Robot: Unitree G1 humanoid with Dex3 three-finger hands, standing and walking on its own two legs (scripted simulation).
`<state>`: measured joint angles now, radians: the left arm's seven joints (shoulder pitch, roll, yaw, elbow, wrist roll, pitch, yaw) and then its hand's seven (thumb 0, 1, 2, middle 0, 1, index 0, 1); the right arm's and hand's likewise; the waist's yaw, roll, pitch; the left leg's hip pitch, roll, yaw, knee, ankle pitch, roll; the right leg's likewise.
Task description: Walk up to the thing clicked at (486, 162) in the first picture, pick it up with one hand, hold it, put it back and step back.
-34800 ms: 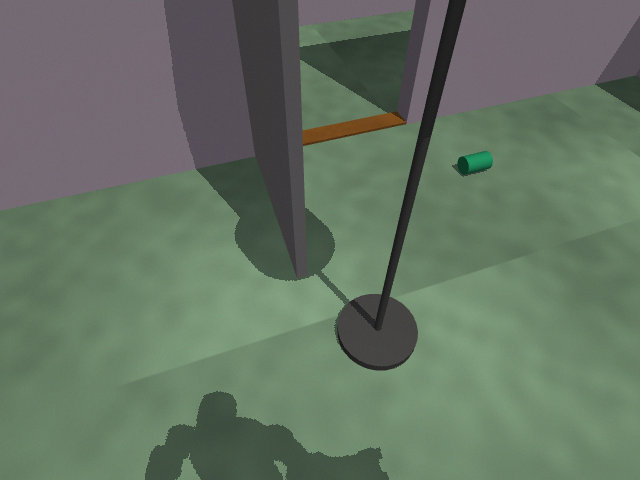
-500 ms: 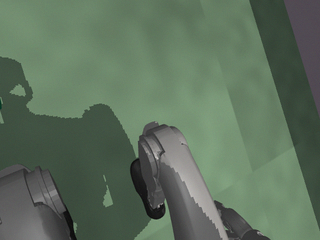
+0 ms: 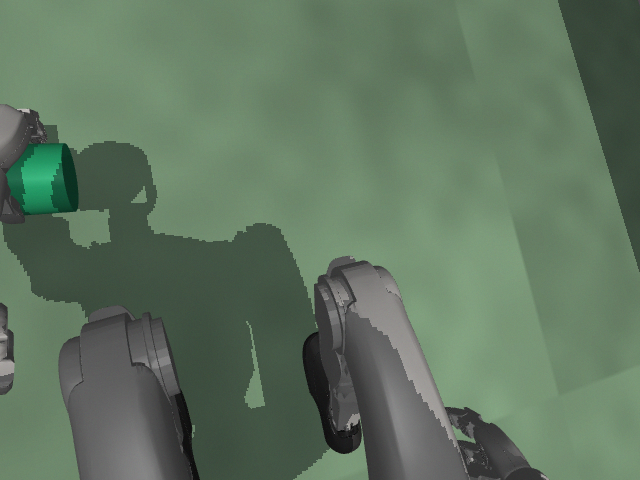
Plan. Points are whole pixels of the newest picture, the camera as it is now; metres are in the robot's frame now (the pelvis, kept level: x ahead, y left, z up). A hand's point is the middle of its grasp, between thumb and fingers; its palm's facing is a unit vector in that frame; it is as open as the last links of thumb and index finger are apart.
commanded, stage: settle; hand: left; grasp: from above
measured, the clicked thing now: (7, 180) +0.49 +0.30 -0.20
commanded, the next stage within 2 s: lift in 0.14 s
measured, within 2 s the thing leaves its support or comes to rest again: neither
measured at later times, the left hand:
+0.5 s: hand out of the picture +0.46 +0.29 -0.10, palm faces -0.49 -0.04 -0.87, open 10.9 cm
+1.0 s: hand out of the picture +0.39 +0.29 +0.07, palm faces -0.45 -0.07 -0.89, open 10.8 cm
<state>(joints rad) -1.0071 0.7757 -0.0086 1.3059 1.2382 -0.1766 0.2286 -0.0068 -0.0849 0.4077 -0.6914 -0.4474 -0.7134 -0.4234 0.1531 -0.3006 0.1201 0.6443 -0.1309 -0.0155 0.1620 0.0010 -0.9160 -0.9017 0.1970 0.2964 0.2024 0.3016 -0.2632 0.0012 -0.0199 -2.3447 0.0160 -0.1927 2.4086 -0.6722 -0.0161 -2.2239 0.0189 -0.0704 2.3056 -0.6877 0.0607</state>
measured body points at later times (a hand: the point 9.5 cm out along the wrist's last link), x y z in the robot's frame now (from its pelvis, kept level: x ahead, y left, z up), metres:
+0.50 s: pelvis -0.01 +0.00 +0.03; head +0.22 +0.07 +0.41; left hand +0.48 +0.29 -0.05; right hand +0.04 -0.27 -0.07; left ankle +0.07 +0.13 -0.30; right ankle +0.10 -0.14 -0.30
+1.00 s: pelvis -0.01 +0.00 +0.15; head +0.16 +0.05 +0.57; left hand +0.41 +0.30 +0.12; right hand +0.13 -0.26 +0.03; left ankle +0.07 +0.13 -0.30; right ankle +0.10 -0.14 -0.30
